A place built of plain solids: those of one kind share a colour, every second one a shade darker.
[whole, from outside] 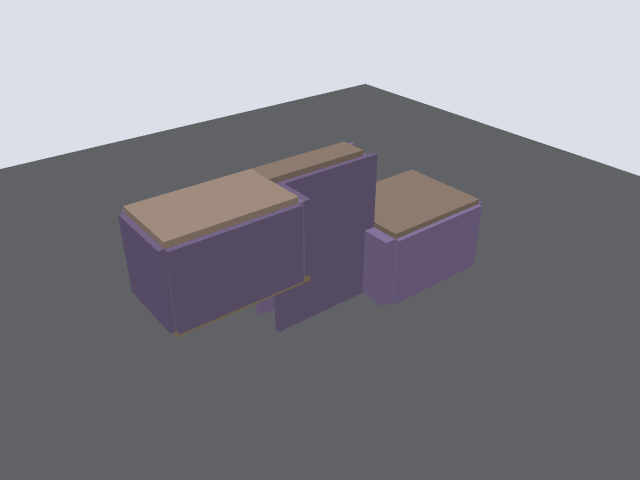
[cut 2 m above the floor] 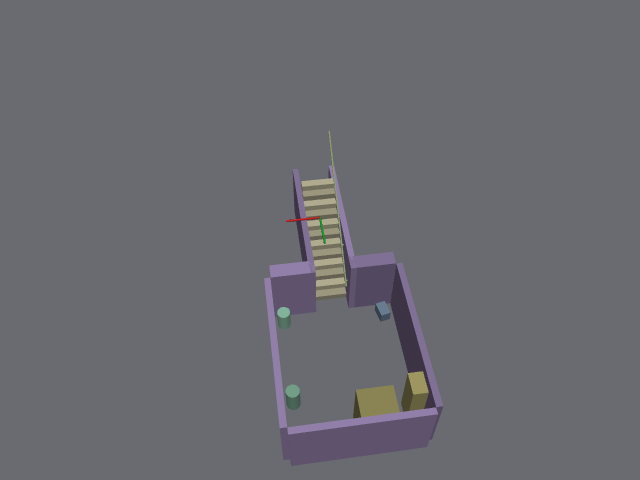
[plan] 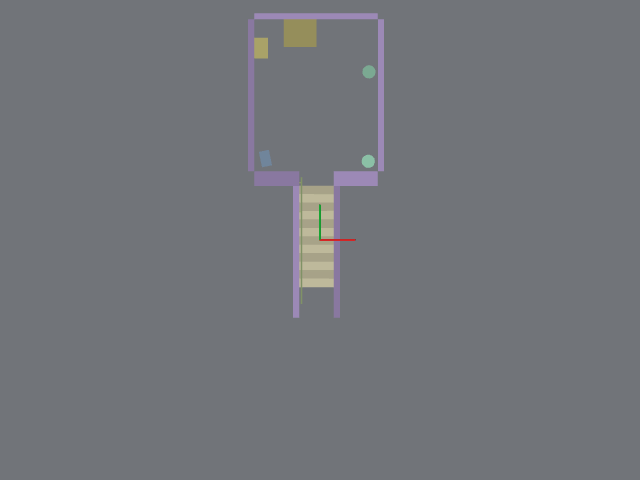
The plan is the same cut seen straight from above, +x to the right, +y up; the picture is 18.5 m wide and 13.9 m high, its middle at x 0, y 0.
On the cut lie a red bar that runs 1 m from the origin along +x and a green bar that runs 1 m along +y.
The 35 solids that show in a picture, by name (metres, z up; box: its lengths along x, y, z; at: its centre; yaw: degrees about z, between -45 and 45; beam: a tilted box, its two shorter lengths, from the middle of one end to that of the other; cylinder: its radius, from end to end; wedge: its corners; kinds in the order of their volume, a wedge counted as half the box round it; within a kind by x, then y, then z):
{
 "wall_1": {"box": [0.18, 4.4, 2.71], "at": [-2.0, 4.19, 1.3]},
 "wall_2": {"box": [1.3, 0.43, 2.71], "at": [-1.25, 1.78, 1.3]},
 "wall_3": {"box": [1.3, 0.18, 2.71], "at": [-1.25, 1.9, 1.3]},
 "wall_4": {"box": [0.18, 4.24, 5.5], "at": [-0.69, -0.13, 2.7]},
 "wall_5": {"box": [3.58, 0.18, 2.71], "at": [-0.11, 6.48, 1.3]},
 "wall_6": {"box": [0.18, 4.24, 5.5], "at": [0.49, -0.13, 2.7]},
 "wall_7": {"box": [2.51, 0.18, 2.57], "at": [0.65, -6.48, 4.16]},
 "wall_8": {"box": [1.28, 0.43, 2.71], "at": [1.04, 1.78, 1.3]},
 "wall_9": {"box": [1.28, 0.18, 2.71], "at": [1.04, 1.9, 1.3]},
 "wall_10": {"box": [1.51, 0.18, 2.57], "at": [1.15, -2.16, 4.16]},
 "wall_11": {"box": [1.51, 0.42, 2.57], "at": [1.15, -2.04, 4.16]},
 "wall_12": {"box": [0.18, 4.4, 2.71], "at": [1.77, 4.19, 1.3]},
 "wall_13": {"box": [0.18, 4.14, 2.57], "at": [2.0, -4.32, 4.16]},
 "roof_1": {"box": [3.58, 4.4, 0.2], "at": [-0.11, 4.19, 2.76]},
 "roof_2": {"box": [1.0, 3.76, 0.2], "at": [-0.1, -0.37, 5.55]},
 "roof_3": {"box": [2.51, 4.14, 0.2], "at": [0.65, -4.32, 5.55]},
 "floor_1": {"box": [2.51, 4.54, 0.22], "at": [0.65, -4.12, 2.77]},
 "machine_1": {"box": [0.4, 0.6, 1.75], "at": [-1.71, 5.56, 0.82]},
 "machine_2": {"box": [0.95, 0.8, 1.88], "at": [-0.58, 5.99, 0.89]},
 "tread_1": {"wedge": [[-0.6, -1.37, 2.09], [-0.6, -1.37, 2.3], [-0.6, -1.12, 1.9], [-0.6, -1.12, 2.3], [0.4, -1.37, 2.09], [0.4, -1.37, 2.3], [0.4, -1.12, 1.9], [0.4, -1.12, 2.3]]},
 "tread_2": {"wedge": [[-0.6, -1.12, 1.9], [-0.6, -1.12, 2.11], [-0.6, -0.87, 1.71], [-0.6, -0.87, 2.11], [0.4, -1.12, 1.9], [0.4, -1.12, 2.11], [0.4, -0.87, 1.71], [0.4, -0.87, 2.11]]},
 "tread_3": {"wedge": [[-0.6, -0.87, 1.71], [-0.6, -0.87, 1.91], [-0.6, -0.63, 1.52], [-0.6, -0.63, 1.91], [0.4, -0.87, 1.71], [0.4, -0.87, 1.92], [0.4, -0.63, 1.52], [0.4, -0.63, 1.92]]},
 "tread_4": {"wedge": [[-0.6, -0.63, 1.52], [-0.6, -0.63, 1.72], [-0.6, -0.38, 1.32], [-0.6, -0.38, 1.73], [0.4, -0.63, 1.52], [0.4, -0.63, 1.72], [0.4, -0.38, 1.32], [0.4, -0.38, 1.72]]},
 "tread_5": {"wedge": [[-0.6, -0.38, 1.32], [-0.6, -0.38, 1.53], [-0.6, -0.13, 1.13], [-0.6, -0.13, 1.53], [0.4, -0.38, 1.32], [0.4, -0.38, 1.53], [0.4, -0.14, 1.13], [0.4, -0.14, 1.53]]},
 "tread_6": {"wedge": [[-0.6, -0.14, 1.13], [-0.6, -0.14, 1.34], [-0.6, 0.11, 0.94], [-0.6, 0.11, 1.34], [0.4, -0.14, 1.13], [0.4, -0.14, 1.34], [0.4, 0.11, 0.94], [0.4, 0.11, 1.34]]},
 "tread_7": {"wedge": [[-0.6, 0.11, 0.94], [-0.6, 0.11, 1.15], [-0.6, 0.35, 0.75], [-0.6, 0.35, 1.15], [0.4, 0.11, 0.94], [0.4, 0.11, 1.15], [0.4, 0.35, 0.75], [0.4, 0.35, 1.15]]},
 "tread_8": {"wedge": [[-0.6, 0.34, 0.75], [-0.6, 0.34, 0.96], [-0.6, 0.6, 0.55], [-0.6, 0.6, 0.96], [0.4, 0.34, 0.75], [0.4, 0.34, 0.96], [0.4, 0.6, 0.55], [0.4, 0.6, 0.96]]},
 "tread_9": {"wedge": [[-0.6, 0.6, 0.56], [-0.6, 0.6, 0.77], [-0.6, 0.84, 0.37], [-0.6, 0.84, 0.77], [0.4, 0.6, 0.55], [0.4, 0.6, 0.77], [0.4, 0.84, 0.36], [0.4, 0.84, 0.77]]},
 "tread_10": {"wedge": [[-0.6, 0.83, 0.37], [-0.6, 0.83, 0.58], [-0.6, 1.09, 0.17], [-0.6, 1.09, 0.58], [0.4, 0.84, 0.36], [0.4, 0.84, 0.57], [0.4, 1.09, 0.17], [0.4, 1.09, 0.58]]},
 "tread_11": {"wedge": [[-0.6, 1.08, 0.17], [-0.6, 1.08, 0.38], [-0.6, 1.33, -0.02], [-0.6, 1.33, 0.38], [0.4, 1.08, 0.17], [0.4, 1.08, 0.38], [0.4, 1.33, -0.02], [0.4, 1.33, 0.38]]},
 "tread_12": {"wedge": [[-0.6, 1.33, -0.02], [-0.6, 1.33, 0.19], [-0.6, 1.57, -0.05], [-0.6, 1.57, 0.19], [0.4, 1.32, -0.02], [0.4, 1.32, 0.19], [0.4, 1.57, -0.05], [0.4, 1.57, 0.19]]},
 "guard_rail_1": {"wedge": [[-0.56, -1.86, 3.75], [-0.56, -1.86, 3.8], [-0.56, 1.81, 0.87], [-0.56, 1.81, 0.92], [-0.51, -1.86, 3.75], [-0.51, -1.86, 3.8], [-0.51, 1.81, 0.87], [-0.51, 1.81, 0.92]]},
 "bin_1": {"cylinder": 0.19, "from": [1.4, 2.28, 0.0], "to": [1.4, 2.28, 0.62]},
 "bin_2": {"cylinder": 0.19, "from": [1.42, 4.87, 0.0], "to": [1.42, 4.87, 0.75]},
 "bucket_1": {"box": [0.3, 0.46, 0.39], "at": [-1.58, 2.36, 0.14], "yaw": 11.6}
}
